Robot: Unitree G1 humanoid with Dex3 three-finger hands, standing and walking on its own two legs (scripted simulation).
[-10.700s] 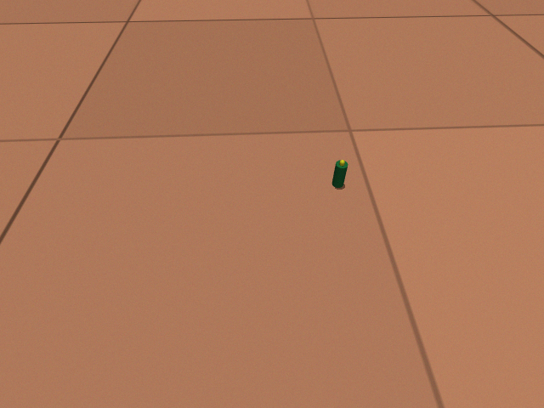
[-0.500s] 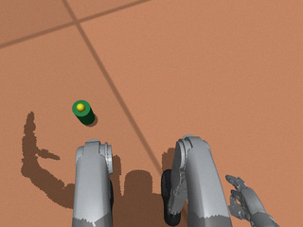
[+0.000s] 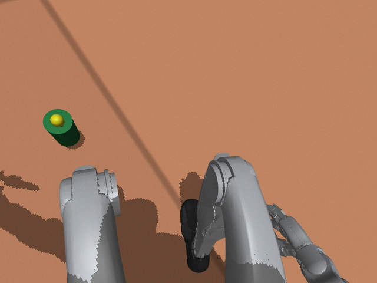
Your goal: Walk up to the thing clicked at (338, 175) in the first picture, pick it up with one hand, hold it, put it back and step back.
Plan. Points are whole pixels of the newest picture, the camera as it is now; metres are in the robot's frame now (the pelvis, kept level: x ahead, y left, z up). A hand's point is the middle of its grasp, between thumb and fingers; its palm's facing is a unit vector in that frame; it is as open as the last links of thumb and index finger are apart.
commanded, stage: approach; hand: left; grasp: from the side
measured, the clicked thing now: (62, 128) +0.45 +0.24 -0.25
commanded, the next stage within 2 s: close in in 0.12 s
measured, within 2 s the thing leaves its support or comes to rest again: neither
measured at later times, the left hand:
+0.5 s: hand (35, 130) +0.42 +0.28 -0.20, palm faces +0.12 -0.99 +0.06, open 17.7 cm
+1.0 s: hand (59, 131) +0.43 +0.24 -0.21, palm faces +0.13 -0.99 +0.02, open 17.4 cm
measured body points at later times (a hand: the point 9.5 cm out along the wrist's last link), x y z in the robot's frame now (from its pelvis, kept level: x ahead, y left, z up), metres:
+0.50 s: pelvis -0.01 +0.01 -0.04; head +0.23 +0.16 +0.30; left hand +0.41 +0.33 -0.20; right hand +0.16 -0.24 -0.09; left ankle +0.08 +0.13 -0.30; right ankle +0.12 -0.12 -0.30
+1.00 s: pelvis -0.02 +0.02 -0.05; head +0.21 +0.18 +0.29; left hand +0.42 +0.29 -0.21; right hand +0.11 -0.24 -0.08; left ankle +0.08 +0.13 -0.30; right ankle +0.12 -0.12 -0.30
